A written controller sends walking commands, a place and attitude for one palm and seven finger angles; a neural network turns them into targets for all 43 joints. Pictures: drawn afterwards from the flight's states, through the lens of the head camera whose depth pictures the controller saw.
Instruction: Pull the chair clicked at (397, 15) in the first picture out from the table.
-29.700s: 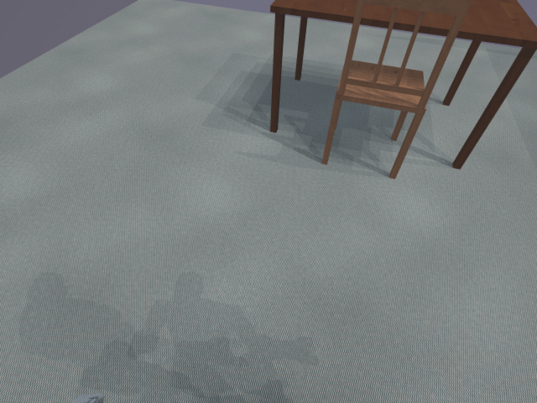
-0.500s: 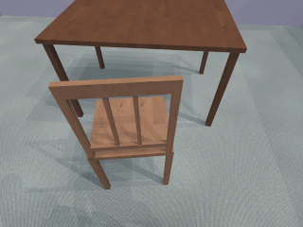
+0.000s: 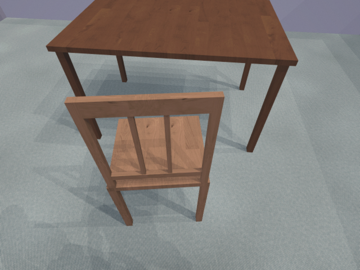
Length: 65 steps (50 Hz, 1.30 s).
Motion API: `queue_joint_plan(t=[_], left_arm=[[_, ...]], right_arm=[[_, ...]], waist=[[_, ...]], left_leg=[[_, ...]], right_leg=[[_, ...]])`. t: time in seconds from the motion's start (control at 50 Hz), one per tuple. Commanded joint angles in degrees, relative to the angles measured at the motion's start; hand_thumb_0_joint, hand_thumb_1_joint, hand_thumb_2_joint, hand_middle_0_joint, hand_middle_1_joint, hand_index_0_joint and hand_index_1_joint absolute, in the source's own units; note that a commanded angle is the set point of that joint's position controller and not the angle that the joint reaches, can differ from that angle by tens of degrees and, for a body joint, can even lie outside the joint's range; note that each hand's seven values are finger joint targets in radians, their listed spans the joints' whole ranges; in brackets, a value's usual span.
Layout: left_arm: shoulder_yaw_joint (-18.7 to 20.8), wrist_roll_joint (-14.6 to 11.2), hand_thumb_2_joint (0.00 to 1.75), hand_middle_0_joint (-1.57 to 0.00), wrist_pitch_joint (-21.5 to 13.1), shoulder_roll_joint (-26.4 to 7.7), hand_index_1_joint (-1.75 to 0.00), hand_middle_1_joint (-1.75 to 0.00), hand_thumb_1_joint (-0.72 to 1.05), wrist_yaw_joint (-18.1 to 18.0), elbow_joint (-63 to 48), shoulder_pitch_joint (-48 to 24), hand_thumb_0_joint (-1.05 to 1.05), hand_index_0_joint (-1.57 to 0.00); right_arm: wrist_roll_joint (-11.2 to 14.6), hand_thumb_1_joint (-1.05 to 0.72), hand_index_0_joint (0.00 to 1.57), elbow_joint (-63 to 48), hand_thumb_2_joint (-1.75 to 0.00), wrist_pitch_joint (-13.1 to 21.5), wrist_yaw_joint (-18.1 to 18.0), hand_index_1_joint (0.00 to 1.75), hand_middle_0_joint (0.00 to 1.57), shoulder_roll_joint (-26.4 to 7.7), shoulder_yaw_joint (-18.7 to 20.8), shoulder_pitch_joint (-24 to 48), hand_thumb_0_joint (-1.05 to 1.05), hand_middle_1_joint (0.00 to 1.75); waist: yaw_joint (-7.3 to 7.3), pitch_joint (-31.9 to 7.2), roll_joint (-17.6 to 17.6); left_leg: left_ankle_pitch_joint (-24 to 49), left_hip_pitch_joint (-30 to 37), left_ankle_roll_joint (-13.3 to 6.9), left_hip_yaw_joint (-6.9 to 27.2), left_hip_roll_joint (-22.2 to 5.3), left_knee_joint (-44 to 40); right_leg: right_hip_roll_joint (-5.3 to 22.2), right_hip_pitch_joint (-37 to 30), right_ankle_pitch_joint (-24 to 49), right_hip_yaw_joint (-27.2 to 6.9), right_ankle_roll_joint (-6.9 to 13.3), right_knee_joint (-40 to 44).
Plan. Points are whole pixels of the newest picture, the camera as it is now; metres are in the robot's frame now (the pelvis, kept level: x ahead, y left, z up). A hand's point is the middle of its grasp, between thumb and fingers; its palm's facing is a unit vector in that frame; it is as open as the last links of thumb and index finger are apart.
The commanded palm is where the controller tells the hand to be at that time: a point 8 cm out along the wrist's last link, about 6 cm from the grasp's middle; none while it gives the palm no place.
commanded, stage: look to check the result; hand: left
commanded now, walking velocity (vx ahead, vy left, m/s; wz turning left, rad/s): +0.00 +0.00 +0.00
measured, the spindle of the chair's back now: (138, 148) +0.48 +0.17 -0.09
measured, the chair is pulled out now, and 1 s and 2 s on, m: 0.35 0.35 0.35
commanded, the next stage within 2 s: take the last steps up to it in 0.02 s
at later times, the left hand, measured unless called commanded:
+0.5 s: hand out of the picture -0.01 +0.15 -0.18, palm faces +0.04 -0.99 -0.16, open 7.4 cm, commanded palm none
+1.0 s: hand out of the picture +0.03 +0.18 -0.18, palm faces -0.06 -0.98 -0.19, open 7.4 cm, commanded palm none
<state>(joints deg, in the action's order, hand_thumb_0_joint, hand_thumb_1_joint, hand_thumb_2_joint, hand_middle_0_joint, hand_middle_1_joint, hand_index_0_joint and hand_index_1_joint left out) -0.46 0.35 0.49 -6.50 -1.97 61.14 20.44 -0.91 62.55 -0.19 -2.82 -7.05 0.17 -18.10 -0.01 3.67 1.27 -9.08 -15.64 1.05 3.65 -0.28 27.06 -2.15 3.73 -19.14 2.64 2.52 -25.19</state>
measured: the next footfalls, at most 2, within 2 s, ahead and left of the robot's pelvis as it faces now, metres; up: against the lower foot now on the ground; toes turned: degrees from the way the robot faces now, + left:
none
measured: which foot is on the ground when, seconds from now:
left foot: down 0.00-1.00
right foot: down 0.00-1.00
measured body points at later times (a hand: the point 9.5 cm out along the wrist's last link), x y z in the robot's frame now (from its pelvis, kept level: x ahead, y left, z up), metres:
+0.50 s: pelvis +0.02 +0.00 -0.01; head +0.04 -0.01 +0.44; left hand -0.01 +0.21 -0.16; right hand -0.02 -0.21 -0.17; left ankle +0.06 +0.13 -0.74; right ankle -0.06 -0.09 -0.74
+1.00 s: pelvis +0.01 +0.02 -0.01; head +0.02 +0.02 +0.44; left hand +0.03 +0.24 -0.17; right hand +0.03 -0.22 -0.15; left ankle +0.06 +0.13 -0.74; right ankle -0.06 -0.09 -0.74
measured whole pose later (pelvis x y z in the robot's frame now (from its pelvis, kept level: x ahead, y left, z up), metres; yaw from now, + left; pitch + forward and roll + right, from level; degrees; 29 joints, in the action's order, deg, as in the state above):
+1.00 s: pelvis +0.01 +0.02 -0.01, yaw -4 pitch -3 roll -1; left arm -0.4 1.1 -1.7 -8.8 -3.1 58.5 19.8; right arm -0.8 58.0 0.8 -1.7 -10.0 0.5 -15.6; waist 1.1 2.5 -0.4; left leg -15.1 -16.8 -0.2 -0.5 -1.2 34.4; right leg -2.6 5.8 -22.5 -1.4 1.4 -30.9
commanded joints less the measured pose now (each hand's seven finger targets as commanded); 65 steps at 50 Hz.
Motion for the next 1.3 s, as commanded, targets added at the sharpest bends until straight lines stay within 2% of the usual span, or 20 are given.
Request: queue_joint_plan(t=[0.0, 0.14, 0.28, 0.36, 0.38, 0.54, 0.58, 0.62, 0.68, 0.8, 0.82, 0.84, 0.86, 0.88, 0.92, 0.98, 1.06, 1.08, 1.16, 1.28], left_arm=[[1.1, -0.1, 0.9, -0.2, -0.4, -5.0, -0.3, -0.3, 0.9, -0.5, -1.2, 5.4, 0.0, -0.2], [1.0, -0.3, 0.9, -0.2, -0.6, -5.0, -0.3, -0.3, 0.9, -0.5, -1.2, 5.4, 0.0, -0.2], [1.4, 0.0, 0.9, -0.2, -0.4, -5.1, -0.3, -0.3, 0.9, -0.3, -1.0, 5.5, 0.0, -0.2], [1.9, -0.1, 0.9, -0.2, -0.5, -5.2, -0.3, -0.3, 0.9, -0.1, -1.2, 5.5, 0.0, -0.2], [1.9, 0.0, 0.9, -0.2, -0.5, -5.1, -0.3, -0.3, 0.9, -0.1, -1.3, 5.6, 0.0, -0.2], [2.1, -0.6, 0.9, -0.2, -1.2, -4.2, -0.3, -0.3, 0.9, -0.5, -1.8, 5.3, 0.0, -0.2], [1.9, -0.6, 0.9, -0.2, -1.1, -4.1, -0.3, -0.3, 0.9, -0.7, -1.5, 5.7, 0.0, -0.2], [1.9, -0.7, 0.9, -0.2, -1.0, -4.7, -0.3, -0.3, 0.9, -0.8, -1.6, 5.7, 0.0, -0.2], [1.9, -0.6, 0.9, -0.2, -1.0, -5.0, -0.3, -0.3, 0.9, -0.9, -2.2, 5.2, 0.0, -0.2], [1.7, -0.6, 0.9, -0.2, -0.6, -5.5, -0.3, -0.3, 0.9, -0.8, -2.3, 4.7, 0.0, -0.2], [1.9, 1.2, 0.9, -0.2, -3.8, -7.5, -0.3, -0.3, 0.9, -3.0, -0.9, 6.9, 0.0, -0.2], [2.4, 1.1, 0.9, -0.2, -4.2, -9.7, -0.3, -0.3, 0.9, -2.7, -3.7, 3.7, 0.0, -0.2], [1.9, 1.0, 0.9, -0.2, -4.4, -9.2, -0.3, -0.3, 0.9, -2.4, -4.5, 1.6, 0.0, -0.2], [2.0, 1.0, 0.9, -0.2, -4.4, -10.0, -0.3, -0.3, 0.9, -2.1, -5.7, 0.7, 0.0, -0.2], [2.0, 0.4, 0.9, -0.2, -3.9, -9.9, -0.3, -0.3, 0.9, -2.0, -6.6, 0.8, 0.0, -0.2], [1.6, 0.8, 0.9, -0.2, -2.0, -8.8, -0.3, -0.3, 0.9, -1.8, -6.6, 2.0, 0.0, -0.2], [0.8, 0.9, 0.9, -0.2, -0.9, -9.5, -0.3, -0.3, 0.9, -1.0, -6.5, 0.8, 0.0, -0.2], [0.8, 1.1, 0.9, -0.2, -0.7, -9.8, -0.3, -0.3, 0.9, -0.9, -6.9, 0.8, 0.0, -0.2], [0.8, 1.1, 0.9, -0.2, -0.3, -10.2, -0.3, -0.3, 0.9, -0.5, -7.0, 2.8, 0.0, -0.2], [0.7, 1.2, 0.9, -0.2, -0.8, -9.5, -0.3, -0.3, 0.9, -0.2, -5.7, 5.7, 0.0, -0.2]], right_arm=[[0.2, -0.9, 0.2, -1.2, -0.9, 0.4, -0.2, 0.3, 0.2, -5.0, 0.9, -5.3, 0.0, 0.3], [0.3, -0.9, 0.2, -1.0, -0.9, 0.5, -0.2, 0.3, 0.2, -5.0, 0.8, -5.6, 0.0, 0.3], [-0.2, -0.9, 0.2, -0.7, -0.9, 0.0, 0.0, 0.3, 0.2, -4.7, 1.1, -6.3, 0.0, 0.3], [-0.4, -0.9, 0.2, -1.0, -0.9, 0.4, 0.0, 0.3, 0.2, -4.8, 1.1, -7.1, 0.0, 0.3], [-0.3, -0.9, 0.2, -1.1, -0.9, 0.5, 0.0, 0.3, 0.2, -4.5, 1.1, -6.7, 0.0, 0.3], [0.0, -0.9, 0.2, -0.6, -0.9, 2.0, -1.2, 0.3, 0.2, -4.3, 0.4, -8.0, 0.0, 0.3], [0.3, -0.9, 0.2, -0.3, -0.9, 1.9, -1.4, 0.3, 0.2, -3.7, 0.2, -7.1, 0.0, 0.3], [0.4, -0.9, 0.2, -0.6, -0.9, 1.8, -1.5, 0.3, 0.2, -4.1, 0.2, -7.2, 0.0, 0.3], [0.7, -0.9, 0.2, -0.7, -0.9, 1.9, -1.5, 0.3, 0.2, -4.1, 0.3, -5.8, 0.0, 0.3], [0.6, -0.9, 0.2, -0.6, -0.9, 1.4, -1.2, 0.3, 0.2, -4.8, 0.1, -4.5, 0.0, 0.3], [0.7, -0.9, 0.2, -5.2, -0.9, 2.6, 0.5, 0.3, 0.2, -7.5, 0.8, 4.2, 0.0, 0.3], [0.3, -0.9, 0.2, -7.6, -0.9, 2.1, 1.2, 0.3, 0.2, -5.6, 0.8, 0.5, 0.0, 0.3], [0.3, -0.9, 0.2, -7.4, -0.9, 1.7, 1.4, 0.3, 0.2, -5.1, 0.9, -0.2, 0.0, 0.3], [0.0, -0.9, 0.2, -7.3, -0.9, 1.8, 1.6, 0.3, 0.2, -5.2, 0.9, -1.3, 0.0, 0.3], [0.2, -0.9, 0.2, -7.2, -0.9, 2.0, 1.3, 0.3, 0.2, -6.6, 1.0, -2.7, 0.0, 0.3], [0.3, -0.9, 0.2, -7.6, -0.9, 1.7, 1.0, 0.3, 0.2, -7.9, 0.6, 0.2, 0.0, 0.3], [0.2, -0.9, 0.2, -8.8, -0.9, 0.8, 1.7, 0.3, 0.2, -9.2, 0.6, 1.6, 0.0, 0.3], [0.1, -0.9, 0.2, -8.6, -0.9, 0.8, 1.8, 0.3, 0.2, -9.4, 0.7, 1.7, 0.0, 0.3], [-0.2, -0.9, 0.2, -9.0, -0.9, 0.4, 2.1, 0.3, 0.2, -10.9, 1.1, 1.8, 0.0, 0.3], [0.3, -0.9, 0.2, -7.9, -0.9, 0.7, 2.2, 0.3, 0.2, -10.7, 1.2, 2.4, 0.0, 0.3]], waist=[[0.4, 4.0, 0.1], [0.5, 2.1, -1.0], [0.55, 6.1, -0.4], [0.67, 4.6, -1.2], [0.47, 6.2, -1.0], [0.75, -0.6, -0.7], [0.23, 1.9, -1.9], [0.42, 0.1, -2.4], [0.2, 0.4, -1.7], [0.1, 1.3, -0.5], [-2.23, -0.5, -6.4], [1.36, -2.3, -10.2], [2.11, -4.3, -10.7], [2.26, -7.2, -7.7], [2.52, -8.4, -3.8], [0.37, 0.4, 4.8], [0.53, 7.0, 0.2], [0.25, 8.8, 1.0], [-0.39, 4.5, 2.0], [-1.31, 0.6, 1.1]], left_leg=[[1.4, 3.2, -4.8, 5.0, -3.8, -3.6], [4.2, 4.5, -4.6, 4.4, -3.7, -2.4], [-5.9, 1.7, -4.6, 3.0, -2.6, -1.8], [-5.6, 1.7, -4.8, 2.1, -2.2, -0.1], [-5.1, 0.8, -5.0, 1.9, -2.3, -0.1], [16.2, 6.4, -6.5, 2.4, -3.7, 2.2], [19.1, 5.5, -6.0, 1.8, -3.7, 2.7], [20.7, 6.9, -5.6, 1.7, -3.9, 2.1], [22.7, 7.3, -5.3, 1.5, -4.0, 1.4], [17.8, 7.8, -5.2, 2.8, -4.5, -1.7], [19.4, 7.0, -2.5, -2.8, -4.0, 12.6], [-5.1, -1.7, -2.8, -2.1, -2.0, 11.7], [-9.5, -2.6, -2.8, -3.5, -1.5, 10.6], [-6.5, -0.8, -2.5, -6.0, -0.2, 8.3], [4.2, 4.0, -3.6, -3.9, -2.0, 5.6], [10.9, 0.6, -4.7, 0.4, -5.2, 4.0], [-12.3, -4.0, -4.0, 2.0, -3.9, -2.3], [-15.6, -5.5, -4.1, 2.8, -4.0, -3.9], [-25.2, -5.8, -4.7, 6.2, -5.3, -9.1], [-23.2, -4.0, -5.3, 7.1, -6.2, -11.5]], right_leg=[[6.5, 9.5, 7.1, -5.6, 1.9, 6.7], [6.9, 8.5, 9.8, -5.7, 1.8, 6.4], [6.3, 10.9, 1.7, -6.1, 2.9, 7.3], [6.5, 10.3, 1.9, -6.7, 3.7, 6.0], [6.2, 10.7, 2.9, -6.6, 3.8, 5.8], [6.3, 5.5, 26.5, -6.2, 2.1, 0.6], [7.0, 5.1, 31.5, -6.5, 1.5, 2.0], [7.6, 3.6, 33.9, -6.6, 1.2, 1.9], [7.6, 2.8, 34.8, -6.6, 0.8, 3.0], [7.2, 3.8, 22.4, -6.7, 0.8, 5.9], [9.7, 8.4, 53.0, -11.0, -3.1, 5.4], [12.9, 1.2, 56.8, -11.3, -1.3, 1.3], [12.1, 0.5, 55.1, -10.1, 0.8, -0.9], [11.7, -1.5, 60.8, -9.5, 1.9, -4.2], [9.0, 2.0, 48.3, -8.6, 1.5, -7.1], [5.3, 8.1, 18.7, -8.1, 0.9, -2.1], [4.2, 13.9, -7.9, -9.3, 1.0, 3.6], [3.9, 15.0, -9.8, -9.0, 0.9, 3.6], [3.0, 13.6, -11.6, -7.0, 0.0, 0.8], [3.5, 10.6, -6.0, -5.9, -0.5, 0.7]])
